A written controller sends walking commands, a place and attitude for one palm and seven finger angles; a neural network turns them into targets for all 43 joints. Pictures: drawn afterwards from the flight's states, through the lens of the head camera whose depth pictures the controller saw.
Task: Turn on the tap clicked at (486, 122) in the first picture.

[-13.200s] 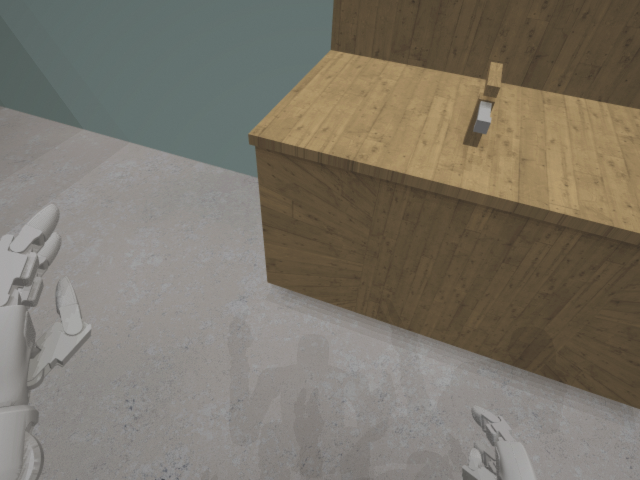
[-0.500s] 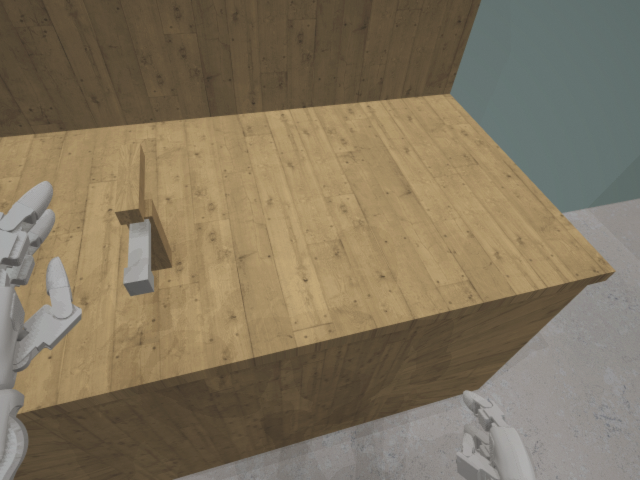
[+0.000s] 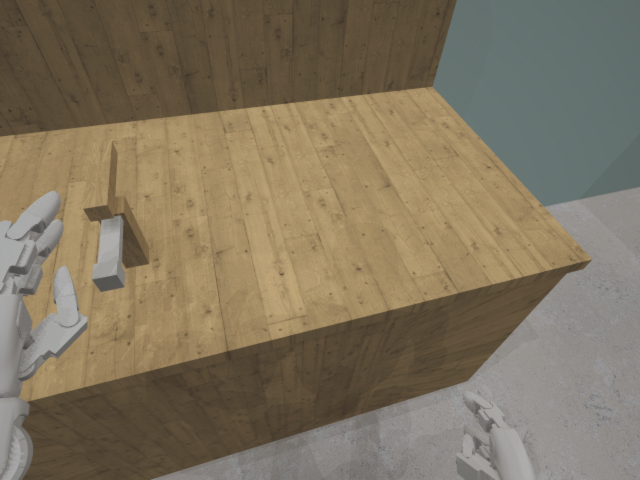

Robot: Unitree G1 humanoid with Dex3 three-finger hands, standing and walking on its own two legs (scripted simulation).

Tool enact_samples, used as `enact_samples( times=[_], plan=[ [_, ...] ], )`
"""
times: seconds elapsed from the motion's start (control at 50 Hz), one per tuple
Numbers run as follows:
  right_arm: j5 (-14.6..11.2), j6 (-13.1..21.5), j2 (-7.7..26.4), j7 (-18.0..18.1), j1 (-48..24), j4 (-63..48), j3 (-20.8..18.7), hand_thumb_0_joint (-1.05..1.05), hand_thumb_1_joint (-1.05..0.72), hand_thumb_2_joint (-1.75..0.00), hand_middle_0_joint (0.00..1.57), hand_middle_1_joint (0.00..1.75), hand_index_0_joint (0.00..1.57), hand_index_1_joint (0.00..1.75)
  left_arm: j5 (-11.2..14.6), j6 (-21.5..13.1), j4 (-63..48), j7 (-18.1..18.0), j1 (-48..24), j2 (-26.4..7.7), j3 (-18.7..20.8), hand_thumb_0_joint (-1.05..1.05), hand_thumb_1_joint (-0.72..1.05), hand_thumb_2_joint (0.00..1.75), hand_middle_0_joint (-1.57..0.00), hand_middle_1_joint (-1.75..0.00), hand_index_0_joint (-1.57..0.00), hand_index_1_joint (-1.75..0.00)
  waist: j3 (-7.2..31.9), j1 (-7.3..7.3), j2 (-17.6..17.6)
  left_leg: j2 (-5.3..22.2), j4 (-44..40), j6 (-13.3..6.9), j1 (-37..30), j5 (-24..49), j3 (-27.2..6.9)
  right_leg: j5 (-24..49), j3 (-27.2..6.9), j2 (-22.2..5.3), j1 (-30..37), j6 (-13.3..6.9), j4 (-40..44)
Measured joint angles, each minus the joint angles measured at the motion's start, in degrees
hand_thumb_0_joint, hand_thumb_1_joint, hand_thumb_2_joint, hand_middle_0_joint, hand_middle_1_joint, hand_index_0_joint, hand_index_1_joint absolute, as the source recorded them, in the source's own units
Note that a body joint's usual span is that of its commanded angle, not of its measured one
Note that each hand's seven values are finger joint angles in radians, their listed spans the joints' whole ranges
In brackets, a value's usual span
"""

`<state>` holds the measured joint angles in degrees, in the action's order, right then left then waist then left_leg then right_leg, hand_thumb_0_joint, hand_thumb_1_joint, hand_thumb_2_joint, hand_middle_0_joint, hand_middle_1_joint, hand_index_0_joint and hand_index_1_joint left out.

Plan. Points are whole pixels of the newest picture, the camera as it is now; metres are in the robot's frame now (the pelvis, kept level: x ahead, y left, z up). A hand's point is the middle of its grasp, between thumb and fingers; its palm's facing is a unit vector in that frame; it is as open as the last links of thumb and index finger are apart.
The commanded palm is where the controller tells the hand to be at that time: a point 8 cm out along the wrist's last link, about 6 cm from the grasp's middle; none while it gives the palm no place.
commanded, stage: come to a stop and stand still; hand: left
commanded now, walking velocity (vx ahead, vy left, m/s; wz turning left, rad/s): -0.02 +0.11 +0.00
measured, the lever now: (109, 275) +0.33 +0.30 +0.06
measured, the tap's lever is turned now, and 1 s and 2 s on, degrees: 0 0 0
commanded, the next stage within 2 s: look again from close up in 0.98 s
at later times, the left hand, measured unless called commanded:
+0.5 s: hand (54, 319) +0.22 +0.27 +0.14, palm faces +0.31 -0.89 -0.34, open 7.4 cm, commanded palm +0.16 +0.32 +0.17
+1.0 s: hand out of the picture +0.22 +0.33 +0.15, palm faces +0.38 -0.86 -0.34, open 7.4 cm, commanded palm +0.16 +0.35 +0.17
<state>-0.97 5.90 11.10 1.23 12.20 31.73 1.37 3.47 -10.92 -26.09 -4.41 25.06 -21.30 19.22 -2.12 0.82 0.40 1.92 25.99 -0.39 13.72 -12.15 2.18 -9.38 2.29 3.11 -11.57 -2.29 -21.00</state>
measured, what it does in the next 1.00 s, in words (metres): shifts its weight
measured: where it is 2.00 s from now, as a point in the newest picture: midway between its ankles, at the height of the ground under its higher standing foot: outside the picture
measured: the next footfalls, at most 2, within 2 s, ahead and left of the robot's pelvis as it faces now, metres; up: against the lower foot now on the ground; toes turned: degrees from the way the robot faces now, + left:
none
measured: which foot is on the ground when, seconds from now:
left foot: down 0.00-1.00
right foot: down 0.00-1.00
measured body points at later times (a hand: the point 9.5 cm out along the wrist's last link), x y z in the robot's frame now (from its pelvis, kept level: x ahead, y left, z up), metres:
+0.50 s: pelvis +0.00 +0.04 +0.00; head +0.03 +0.06 +0.45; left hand +0.20 +0.32 +0.16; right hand +0.18 -0.19 -0.07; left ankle +0.02 +0.11 -0.74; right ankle +0.02 -0.09 -0.74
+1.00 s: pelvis +0.00 +0.07 +0.00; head +0.03 +0.11 +0.44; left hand +0.20 +0.37 +0.17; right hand +0.20 -0.14 -0.06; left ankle +0.02 +0.11 -0.74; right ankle +0.02 -0.09 -0.74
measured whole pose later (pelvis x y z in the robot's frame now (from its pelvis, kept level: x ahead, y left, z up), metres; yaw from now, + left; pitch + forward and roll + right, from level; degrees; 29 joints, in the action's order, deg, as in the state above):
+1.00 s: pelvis +0.00 +0.07 +0.00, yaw +1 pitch -1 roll -2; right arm -0.2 7.2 9.3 0.5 10.3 31.7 1.9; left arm 2.2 -12.8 -26.1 -5.4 22.3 -22.0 20.6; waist -4.6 1.4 3.4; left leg -3.5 26.5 -5.4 12.7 -13.0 3.6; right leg -10.8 1.1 -2.3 -10.7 1.8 -22.7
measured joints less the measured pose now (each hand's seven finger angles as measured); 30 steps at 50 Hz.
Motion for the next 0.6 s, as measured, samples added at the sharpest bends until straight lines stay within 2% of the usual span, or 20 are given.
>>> enact_samples(
  times=[0.14,0.24,0.26,0.28,0.32,0.38,0.44,0.48,0.52,0.6],
  plan=[
    [-0.5,-0.6,2.3,1.1,0.4,1.5,-1.0,0.01,-0.91,-0.90,0.21,0.30,0.20,0.30,0.1,1.3,0.8,-0.9,1.4,0.2,-0.7,0.01,0.89,0.90,-0.21,-0.30,-0.21,-0.30,1.3,-0.11,-2.0,0.1,1.2,0.0,0.8,-0.7,-0.9,-0.3,0.9,0.2,0.1,-0.1,0.2],
    [-0.7,-0.9,2.7,1.6,0.1,2.2,-1.4,0.01,-0.91,-0.90,0.20,0.30,0.20,0.30,0.2,1.9,1.6,-1.6,0.9,0.1,-0.3,0.01,0.89,0.90,-0.21,-0.30,-0.21,-0.30,1.5,0.12,-1.8,-0.6,1.0,-0.4,0.5,-0.8,-0.8,-0.9,0.8,-0.5,0.1,0.3,-0.6],
    [-0.1,-0.2,2.5,1.7,0.8,2.0,-2.0,0.01,-0.91,-0.90,0.20,0.30,0.20,0.30,-1.7,2.2,2.3,-0.4,-1.9,-1.6,0.4,0.01,0.89,0.90,-0.21,-0.30,-0.21,-0.30,1.1,1.12,-1.6,-0.4,1.5,-0.4,0.9,-0.9,-1.0,-0.8,1.0,-0.4,0.1,0.6,-0.3],
    [0.2,0.6,2.1,1.8,1.3,2.3,-2.1,0.01,-0.91,-0.90,0.20,0.30,0.20,0.30,-2.6,0.8,4.6,0.6,-6.0,-4.0,1.7,0.01,0.88,0.90,-0.21,-0.31,-0.22,-0.30,0.7,2.02,-0.9,-0.5,1.9,-0.5,1.5,-0.8,-1.2,-0.7,1.3,-0.5,-0.3,0.6,-0.5],
    [0.1,1.1,1.5,1.1,0.6,2.8,-1.6,0.01,-0.91,-0.90,0.20,0.30,0.20,0.30,-1.7,-1.6,8.4,0.1,-11.2,-6.4,4.9,0.01,0.88,0.90,-0.21,-0.31,-0.22,-0.30,-0.4,2.70,0.4,-0.6,1.8,-0.4,1.6,-0.5,-0.9,-0.5,1.0,-0.7,-0.9,0.6,-1.0],
    [-0.1,2.2,1.7,-0.3,-0.2,1.8,-1.5,0.01,-0.91,-0.90,0.20,0.30,0.20,0.30,0.0,-2.1,8.2,-1.6,-11.2,-3.7,6.1,0.01,0.89,0.90,-0.21,-0.30,-0.21,-0.30,-1.6,1.88,0.6,-1.5,1.1,-1.4,0.8,-0.3,0.4,-0.7,-0.3,-1.6,-1.1,1.5,-1.9],
    [-0.1,3.1,1.9,-1.2,-0.3,1.2,-1.6,0.01,-0.91,-0.90,0.20,0.30,0.20,0.30,0.1,-2.4,3.7,-1.7,-5.5,0.6,1.9,0.01,0.89,0.90,-0.20,-0.30,-0.20,-0.30,-1.7,0.66,0.1,-2.7,1.0,-2.7,0.1,-0.6,1.5,-1.3,-1.3,-2.8,-1.2,2.7,-2.9],
    [0.0,3.2,1.3,-1.2,-0.2,1.1,-1.5,0.01,-0.91,-0.90,0.20,0.30,0.20,0.30,-0.4,-2.6,1.2,-0.9,-1.7,1.8,-1.4,0.01,0.89,0.90,-0.20,-0.30,-0.20,-0.30,-1.6,0.09,0.3,-3.4,1.0,-3.4,-0.1,-0.9,1.8,-1.9,-1.6,-3.5,-1.2,3.4,-3.6],
    [0.1,3.1,0.3,-0.9,0.0,1.2,-0.9,0.01,-0.91,-0.90,0.20,0.30,0.20,0.30,-0.9,-2.8,-0.1,-0.1,0.8,1.1,-2.6,0.01,0.89,0.90,-0.20,-0.30,-0.21,-0.30,-1.6,-0.13,1.3,-3.9,1.1,-3.8,-0.3,-1.1,1.8,-2.3,-1.6,-4.0,-1.0,3.8,-4.0],
    [0.3,2.7,-1.7,-0.1,0.5,1.2,0.2,0.01,-0.91,-0.90,0.21,0.30,0.20,0.30,-0.8,-3.0,0.2,-0.1,-0.2,-2.5,0.6,0.01,0.88,0.90,-0.21,-0.30,-0.22,-0.30,-2.0,0.48,3.6,-4.6,1.5,-4.2,-0.3,-1.3,1.2,-2.8,-1.0,-4.7,-0.8,4.1,-4.4]
  ],
)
